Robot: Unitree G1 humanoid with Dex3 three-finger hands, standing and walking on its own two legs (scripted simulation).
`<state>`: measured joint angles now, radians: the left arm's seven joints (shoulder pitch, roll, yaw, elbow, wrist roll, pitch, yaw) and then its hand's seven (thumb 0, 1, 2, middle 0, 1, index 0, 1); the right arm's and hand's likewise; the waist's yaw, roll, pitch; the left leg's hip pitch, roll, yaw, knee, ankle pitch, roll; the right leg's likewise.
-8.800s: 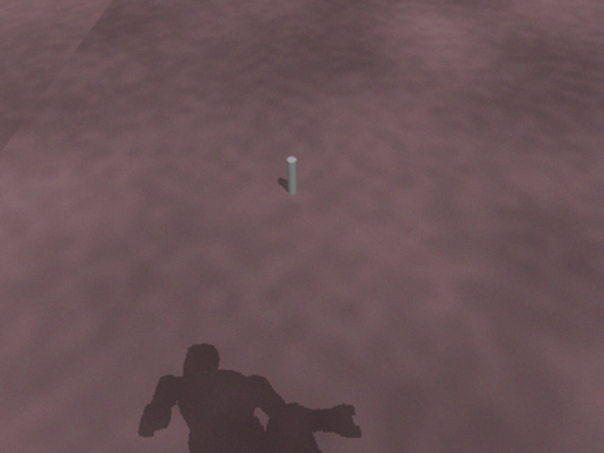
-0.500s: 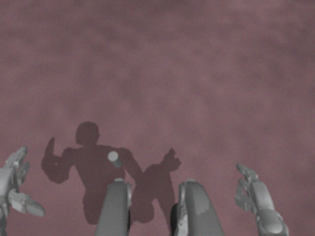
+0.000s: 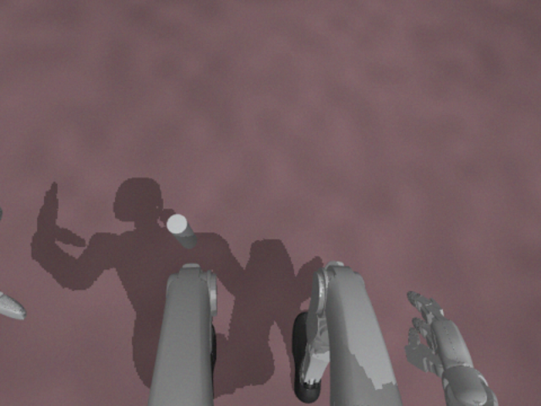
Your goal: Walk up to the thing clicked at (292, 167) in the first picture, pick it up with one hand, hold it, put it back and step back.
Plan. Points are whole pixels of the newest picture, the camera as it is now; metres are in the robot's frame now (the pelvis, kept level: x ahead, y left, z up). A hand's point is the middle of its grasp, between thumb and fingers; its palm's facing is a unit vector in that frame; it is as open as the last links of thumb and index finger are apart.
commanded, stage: go down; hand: left
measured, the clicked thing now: (183, 233) +0.41 +0.19 -0.39
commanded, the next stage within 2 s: approach in 1.54 s
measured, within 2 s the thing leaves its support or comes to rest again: neither
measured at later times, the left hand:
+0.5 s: hand (5, 245) +0.32 +0.38 -0.08, palm faces +0.08 -0.99 -0.13, open 17.5 cm
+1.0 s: hand (4, 235) +0.33 +0.39 -0.09, palm faces +0.07 -0.99 -0.11, open 17.5 cm
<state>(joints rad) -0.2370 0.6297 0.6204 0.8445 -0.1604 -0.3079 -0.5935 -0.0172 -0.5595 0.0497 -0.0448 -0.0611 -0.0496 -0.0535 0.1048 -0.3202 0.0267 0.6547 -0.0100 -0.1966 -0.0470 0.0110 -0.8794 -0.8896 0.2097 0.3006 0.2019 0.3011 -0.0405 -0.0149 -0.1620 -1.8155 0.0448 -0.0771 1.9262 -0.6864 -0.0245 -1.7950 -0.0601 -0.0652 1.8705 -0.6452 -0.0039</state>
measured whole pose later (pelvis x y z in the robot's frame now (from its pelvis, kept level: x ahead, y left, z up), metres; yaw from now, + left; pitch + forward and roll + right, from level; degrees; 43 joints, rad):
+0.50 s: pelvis -0.01 +0.00 -0.05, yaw -1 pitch +33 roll -5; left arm -0.34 0.71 0.69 0.90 -0.20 -0.32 -0.69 -0.02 -0.54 0.07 -0.04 -0.07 -0.04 -0.07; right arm 0.07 -0.35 0.05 0.65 -0.02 -0.22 -0.06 0.01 -0.88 -0.89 0.21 0.30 0.20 0.30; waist -0.04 -0.02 -0.14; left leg -1.97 0.04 -0.09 2.10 -0.70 -0.02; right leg -1.94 -0.06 -0.06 2.03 -0.66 0.00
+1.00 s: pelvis -0.02 +0.01 -0.07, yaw -1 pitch +32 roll -5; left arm -0.40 0.77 0.73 0.93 -0.21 -0.32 -0.73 -0.02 -0.56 0.07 -0.04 -0.07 -0.04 -0.07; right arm 0.10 -0.37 0.07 0.65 -0.02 -0.21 -0.05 0.01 -0.88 -0.89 0.21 0.30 0.20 0.30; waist -0.06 -0.02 -0.13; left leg -2.04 0.03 -0.10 2.17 -0.70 -0.01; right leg -2.01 -0.06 -0.06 2.09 -0.65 0.01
